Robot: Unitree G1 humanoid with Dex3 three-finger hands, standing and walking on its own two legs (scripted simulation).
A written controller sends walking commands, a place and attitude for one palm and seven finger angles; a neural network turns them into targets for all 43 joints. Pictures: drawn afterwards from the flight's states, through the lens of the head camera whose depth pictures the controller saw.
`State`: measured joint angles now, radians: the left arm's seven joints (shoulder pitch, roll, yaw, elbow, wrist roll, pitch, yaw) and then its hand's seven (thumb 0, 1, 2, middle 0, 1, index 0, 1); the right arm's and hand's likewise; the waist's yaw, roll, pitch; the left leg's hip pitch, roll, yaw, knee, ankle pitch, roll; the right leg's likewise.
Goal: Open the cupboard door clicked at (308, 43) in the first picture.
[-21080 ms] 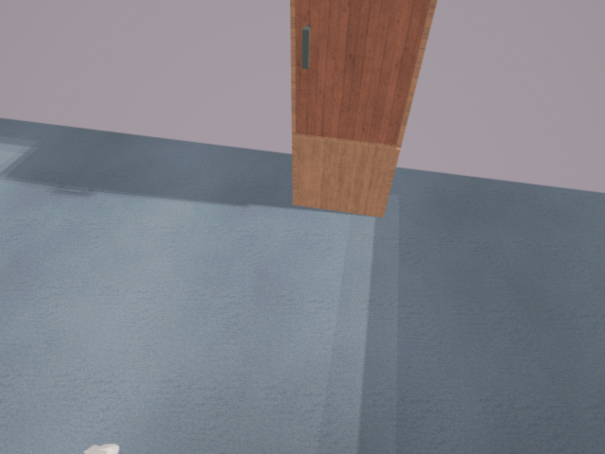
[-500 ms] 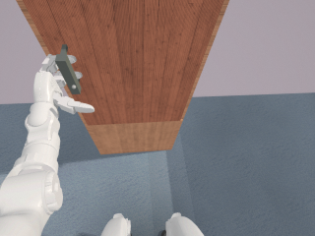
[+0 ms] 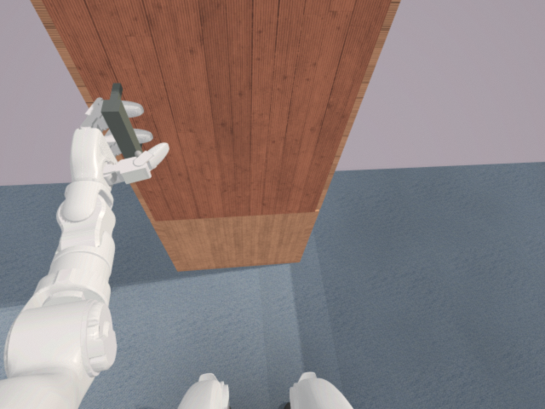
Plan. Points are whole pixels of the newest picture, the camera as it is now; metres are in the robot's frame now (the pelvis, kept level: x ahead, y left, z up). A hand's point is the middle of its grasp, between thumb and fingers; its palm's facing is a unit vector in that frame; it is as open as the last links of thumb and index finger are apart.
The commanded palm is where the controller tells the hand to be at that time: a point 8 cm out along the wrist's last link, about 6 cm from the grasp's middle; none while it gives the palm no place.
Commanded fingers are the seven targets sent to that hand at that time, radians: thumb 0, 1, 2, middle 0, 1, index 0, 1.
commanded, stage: close the thumb around the handle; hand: left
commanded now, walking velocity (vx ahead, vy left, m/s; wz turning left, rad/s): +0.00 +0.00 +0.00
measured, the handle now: (127, 127) +0.52 +0.20 +0.07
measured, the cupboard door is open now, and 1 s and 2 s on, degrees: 0 23 41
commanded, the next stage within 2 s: pull the door open along its arc in 0.26 s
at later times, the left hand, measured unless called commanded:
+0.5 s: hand (141, 157) +0.47 +0.17 +0.07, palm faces +0.05 -1.00 +0.00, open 5.7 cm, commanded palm +0.42 +0.22 +0.07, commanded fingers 0.00 0.90 0.90 -0.40 -1.35 -0.40 -1.35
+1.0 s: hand (176, 234) +0.34 +0.11 +0.07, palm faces +0.41 -0.91 +0.07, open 6.0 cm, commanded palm +0.28 +0.14 +0.07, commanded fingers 0.00 0.90 0.90 -0.40 -1.35 -0.40 -1.35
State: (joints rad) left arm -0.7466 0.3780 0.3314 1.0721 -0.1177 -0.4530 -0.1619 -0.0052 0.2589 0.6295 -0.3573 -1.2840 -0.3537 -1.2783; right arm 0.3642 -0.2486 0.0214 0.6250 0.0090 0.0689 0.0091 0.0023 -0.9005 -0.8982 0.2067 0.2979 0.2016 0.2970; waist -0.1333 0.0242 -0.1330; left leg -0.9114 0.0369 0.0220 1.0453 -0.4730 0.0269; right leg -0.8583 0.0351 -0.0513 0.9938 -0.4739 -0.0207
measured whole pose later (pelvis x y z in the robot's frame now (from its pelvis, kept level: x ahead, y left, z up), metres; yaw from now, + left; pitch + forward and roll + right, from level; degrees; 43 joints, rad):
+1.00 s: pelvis +0.01 -0.01 +0.01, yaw +2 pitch +14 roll -1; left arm -0.05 -0.06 -0.04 0.27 0.00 -0.33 0.45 0.01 0.69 0.79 -0.33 -1.35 -0.36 -1.31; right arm 0.21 -0.20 -0.01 0.54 -0.04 0.03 0.06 0.01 -0.90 -0.90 0.20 0.30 0.20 0.30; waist -0.01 0.02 -0.16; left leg -0.76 0.01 0.01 0.99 -0.47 0.01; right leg -0.71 0.01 -0.06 0.97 -0.50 -0.03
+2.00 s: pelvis +0.01 -0.05 +0.01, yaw +5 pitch +11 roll +1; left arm 0.34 -0.07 -0.24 -0.04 0.07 -0.27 0.50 0.00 -0.27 0.40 -0.31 -1.20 -0.31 -1.21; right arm 0.22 -0.20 0.00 0.53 -0.05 -0.04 0.01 0.01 -0.90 -0.90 0.20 0.30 0.20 0.30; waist -0.01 0.04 -0.16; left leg -0.72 0.01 -0.05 0.98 -0.46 -0.04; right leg -0.67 0.01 -0.12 1.01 -0.53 -0.09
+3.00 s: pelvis +0.00 -0.01 -0.01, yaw +2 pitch +11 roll -1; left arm 0.56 0.08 -0.27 -0.27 0.00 -0.32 0.10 -0.01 -0.50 0.30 -0.17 -0.31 -0.18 -0.31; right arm 0.28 -0.20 0.03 0.36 0.00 -0.02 0.03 0.01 -0.90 -0.90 0.21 0.30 0.20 0.30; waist -0.02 0.04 -0.14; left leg -0.78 0.00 0.00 1.09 -0.51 0.02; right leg -0.73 0.01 -0.07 1.08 -0.54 -0.03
